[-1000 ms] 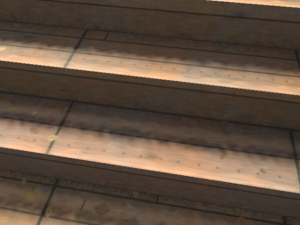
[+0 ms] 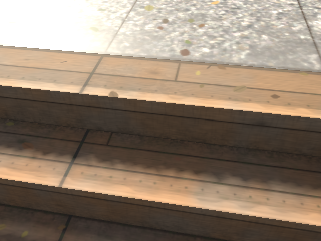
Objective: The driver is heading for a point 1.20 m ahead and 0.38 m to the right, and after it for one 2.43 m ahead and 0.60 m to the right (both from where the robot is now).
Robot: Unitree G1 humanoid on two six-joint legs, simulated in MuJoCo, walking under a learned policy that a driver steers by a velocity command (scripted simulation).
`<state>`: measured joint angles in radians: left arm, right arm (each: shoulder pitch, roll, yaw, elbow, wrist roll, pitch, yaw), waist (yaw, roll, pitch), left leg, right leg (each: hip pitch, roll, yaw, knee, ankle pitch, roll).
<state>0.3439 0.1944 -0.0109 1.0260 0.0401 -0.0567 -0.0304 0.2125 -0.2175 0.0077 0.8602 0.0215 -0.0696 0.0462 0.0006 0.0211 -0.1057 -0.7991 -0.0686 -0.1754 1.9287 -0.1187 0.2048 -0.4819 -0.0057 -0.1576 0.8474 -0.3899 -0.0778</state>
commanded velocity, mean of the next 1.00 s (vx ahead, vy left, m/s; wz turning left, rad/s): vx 0.40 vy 0.00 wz -0.23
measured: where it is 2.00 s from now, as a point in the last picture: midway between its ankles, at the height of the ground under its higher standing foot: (185, 92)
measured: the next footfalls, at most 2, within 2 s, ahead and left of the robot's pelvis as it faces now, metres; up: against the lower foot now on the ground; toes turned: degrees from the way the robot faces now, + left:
left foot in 0.42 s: +0.43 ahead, +0.14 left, +0.18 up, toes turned +6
right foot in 0.96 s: +0.63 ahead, -0.07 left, +0.36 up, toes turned -21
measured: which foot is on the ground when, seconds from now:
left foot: up 0.00-0.40, down 0.42-1.00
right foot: down 0.00-0.46, up 0.48-0.94, down 0.96-1.00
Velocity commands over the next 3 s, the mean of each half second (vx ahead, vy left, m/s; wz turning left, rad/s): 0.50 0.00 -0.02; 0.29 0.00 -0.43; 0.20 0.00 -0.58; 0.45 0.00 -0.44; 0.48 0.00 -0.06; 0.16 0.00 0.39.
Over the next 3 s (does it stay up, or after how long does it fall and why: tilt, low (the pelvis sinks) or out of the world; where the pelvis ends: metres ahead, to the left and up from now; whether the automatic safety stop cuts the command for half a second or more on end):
stays up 1.19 -0.36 0.57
